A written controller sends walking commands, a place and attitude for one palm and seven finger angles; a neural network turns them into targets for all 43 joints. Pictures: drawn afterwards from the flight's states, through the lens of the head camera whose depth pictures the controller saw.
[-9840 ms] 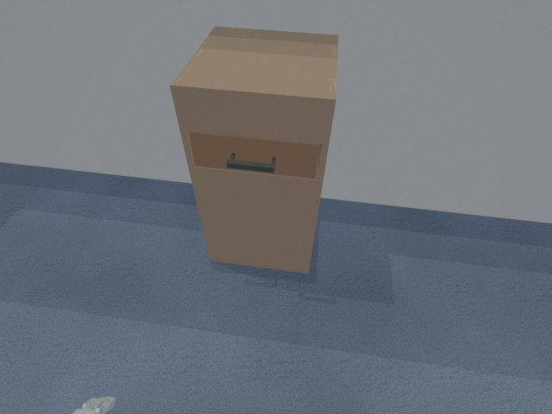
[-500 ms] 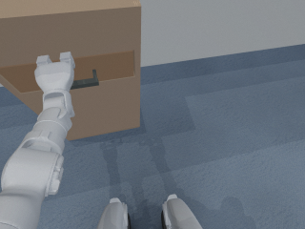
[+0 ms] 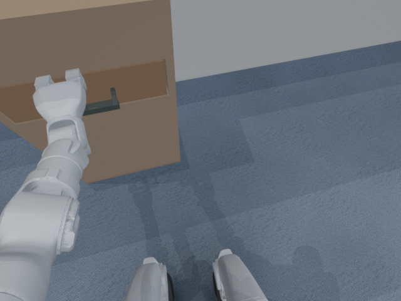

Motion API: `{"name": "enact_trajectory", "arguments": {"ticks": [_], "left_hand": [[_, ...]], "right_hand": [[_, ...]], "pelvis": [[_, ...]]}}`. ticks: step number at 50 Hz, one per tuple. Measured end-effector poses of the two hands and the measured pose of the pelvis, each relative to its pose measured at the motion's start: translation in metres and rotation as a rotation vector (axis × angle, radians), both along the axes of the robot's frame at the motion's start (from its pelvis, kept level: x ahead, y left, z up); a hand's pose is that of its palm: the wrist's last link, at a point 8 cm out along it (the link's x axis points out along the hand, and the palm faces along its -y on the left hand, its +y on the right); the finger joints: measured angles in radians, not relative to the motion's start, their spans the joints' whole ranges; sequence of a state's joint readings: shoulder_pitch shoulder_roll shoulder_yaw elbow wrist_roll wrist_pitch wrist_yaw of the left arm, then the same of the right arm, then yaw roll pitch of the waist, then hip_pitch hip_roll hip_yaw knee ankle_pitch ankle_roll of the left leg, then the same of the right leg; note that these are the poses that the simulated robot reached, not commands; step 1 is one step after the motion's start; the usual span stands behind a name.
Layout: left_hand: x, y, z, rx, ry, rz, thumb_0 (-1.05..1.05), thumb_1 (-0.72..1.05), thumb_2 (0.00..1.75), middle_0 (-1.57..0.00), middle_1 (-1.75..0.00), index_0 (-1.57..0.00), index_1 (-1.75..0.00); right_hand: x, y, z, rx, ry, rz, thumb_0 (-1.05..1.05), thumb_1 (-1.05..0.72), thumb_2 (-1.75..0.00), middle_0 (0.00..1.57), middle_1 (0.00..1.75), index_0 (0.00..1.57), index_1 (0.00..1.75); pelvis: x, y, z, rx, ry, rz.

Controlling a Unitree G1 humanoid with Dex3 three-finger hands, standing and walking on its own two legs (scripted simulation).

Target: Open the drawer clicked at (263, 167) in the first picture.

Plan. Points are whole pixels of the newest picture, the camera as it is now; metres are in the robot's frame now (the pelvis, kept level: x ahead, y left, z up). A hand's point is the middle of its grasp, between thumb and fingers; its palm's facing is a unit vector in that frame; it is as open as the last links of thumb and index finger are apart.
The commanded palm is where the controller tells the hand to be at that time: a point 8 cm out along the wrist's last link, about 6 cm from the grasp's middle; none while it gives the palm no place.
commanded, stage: move the hooked fingers above the handle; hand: left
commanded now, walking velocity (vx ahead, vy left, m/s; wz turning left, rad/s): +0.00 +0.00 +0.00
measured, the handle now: (87, 103) +0.57 +0.20 -0.07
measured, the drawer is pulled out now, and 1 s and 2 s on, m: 0.00 0.00 0.00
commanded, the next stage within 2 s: lower the fingers behind the handle in 1.82 s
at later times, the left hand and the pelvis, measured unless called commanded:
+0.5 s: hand (78, 115) +0.51 +0.20 -0.02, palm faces -0.06 +0.01 -1.00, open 13.8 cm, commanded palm +0.50 +0.18 +0.04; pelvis +0.00 +0.00 +0.00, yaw +0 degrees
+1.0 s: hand (82, 112) +0.52 +0.19 -0.02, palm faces -0.04 +0.00 -1.00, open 13.8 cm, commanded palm +0.50 +0.18 +0.04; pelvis +0.00 +0.00 +0.00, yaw +0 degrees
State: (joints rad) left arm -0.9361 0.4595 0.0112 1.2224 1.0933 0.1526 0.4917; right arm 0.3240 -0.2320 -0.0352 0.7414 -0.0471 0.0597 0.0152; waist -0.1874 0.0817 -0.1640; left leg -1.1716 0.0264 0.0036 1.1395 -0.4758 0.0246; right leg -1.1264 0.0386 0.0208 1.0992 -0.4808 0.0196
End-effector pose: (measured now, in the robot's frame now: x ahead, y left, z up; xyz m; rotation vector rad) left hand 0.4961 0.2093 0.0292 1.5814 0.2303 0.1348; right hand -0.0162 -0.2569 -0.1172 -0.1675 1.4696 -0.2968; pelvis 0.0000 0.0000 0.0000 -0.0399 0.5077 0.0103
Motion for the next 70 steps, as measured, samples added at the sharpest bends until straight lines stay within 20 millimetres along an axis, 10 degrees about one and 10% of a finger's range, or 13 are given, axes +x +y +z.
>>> {"name": "enact_trajectory", "arguments": {"ticks": [14,28,40,55,70], "left_hand": [[0.008,-0.045,0.019,-0.087,-0.055,-0.176,0.0,-0.49,0.3,-0.32,-1.2,-0.32,-1.2],[-0.006,-0.003,0.009,-0.006,0.026,-0.022,0.0,-0.48,0.3,-0.33,-1.22,-0.32,-1.2],[0.009,-0.044,0.016,-0.072,-0.052,-0.169,0.0,-0.49,0.3,-0.32,-1.2,-0.31,-1.2],[-0.007,-0.002,0.016,0.001,0.025,-0.028,0.0,-0.48,0.3,-0.33,-1.21,-0.32,-1.2],[0.009,-0.039,0.004,-0.06,-0.086,-0.135,0.0,-0.49,0.3,-0.33,-1.21,-0.32,-1.2]], "right_hand": [[0.012,-0.014,0.018,-0.074,-0.052,0.027,0.0,-0.9,-0.9,0.2,0.3,0.21,0.3],[0.005,0.002,0.004,0.005,-0.022,0.007,0.0,-0.91,-0.9,0.2,0.3,0.2,0.3],[0.01,-0.013,0.013,-0.059,-0.042,0.026,0.0,-0.9,-0.9,0.2,0.3,0.21,0.3],[0.007,-0.001,0.008,0.001,-0.022,0.009,0.0,-0.91,-0.9,0.2,0.3,0.2,0.3],[0.014,-0.016,0.008,-0.067,-0.05,0.028,0.0,-0.91,-0.9,0.2,0.3,0.2,0.3]], "pelvis": [[0.005,-0.001,0.002,-0.016,-0.015,0.025],[0.001,-0.001,0.006,0.001,-0.016,0.005],[0.005,-0.003,0.0,-0.014,-0.008,0.024],[0.005,-0.003,0.009,0.001,-0.025,0.008],[0.002,-0.003,-0.004,-0.009,0.005,0.008]]}}
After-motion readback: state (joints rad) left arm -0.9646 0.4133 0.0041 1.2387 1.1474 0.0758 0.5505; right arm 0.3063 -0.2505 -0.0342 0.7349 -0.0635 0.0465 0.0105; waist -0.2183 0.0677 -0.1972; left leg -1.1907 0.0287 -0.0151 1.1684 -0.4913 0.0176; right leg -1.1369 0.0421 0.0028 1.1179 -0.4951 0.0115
